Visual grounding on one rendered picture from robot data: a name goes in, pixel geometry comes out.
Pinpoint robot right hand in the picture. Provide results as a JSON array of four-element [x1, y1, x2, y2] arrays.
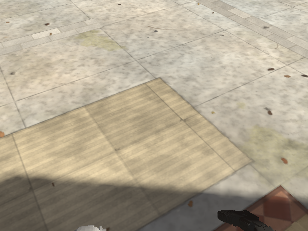
[[218, 210, 276, 231]]

